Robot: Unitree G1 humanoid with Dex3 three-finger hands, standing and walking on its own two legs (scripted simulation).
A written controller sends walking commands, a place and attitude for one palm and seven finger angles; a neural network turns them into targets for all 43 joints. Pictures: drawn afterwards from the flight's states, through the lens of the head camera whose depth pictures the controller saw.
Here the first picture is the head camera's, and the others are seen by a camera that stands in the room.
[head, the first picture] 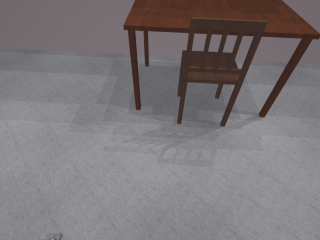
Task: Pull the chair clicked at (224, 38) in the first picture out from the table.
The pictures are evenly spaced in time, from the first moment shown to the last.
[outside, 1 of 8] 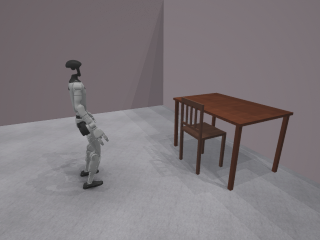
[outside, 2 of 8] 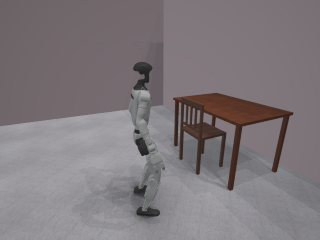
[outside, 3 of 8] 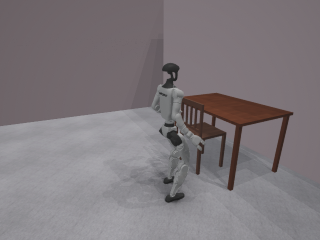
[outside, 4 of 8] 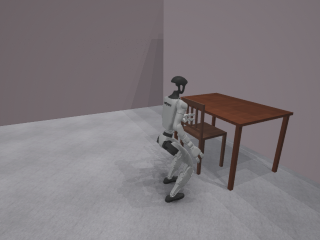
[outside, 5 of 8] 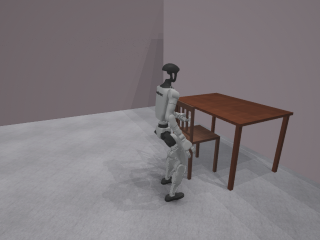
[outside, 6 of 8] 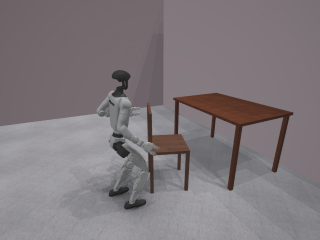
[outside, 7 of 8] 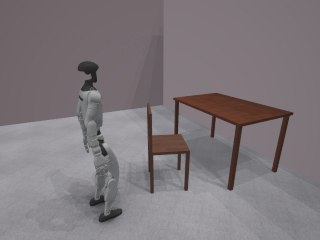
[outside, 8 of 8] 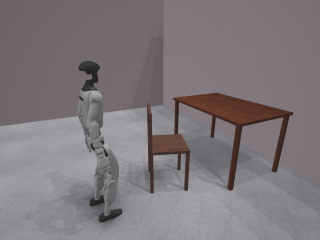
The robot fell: no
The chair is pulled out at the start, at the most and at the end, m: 0.00 0.56 0.56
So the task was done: yes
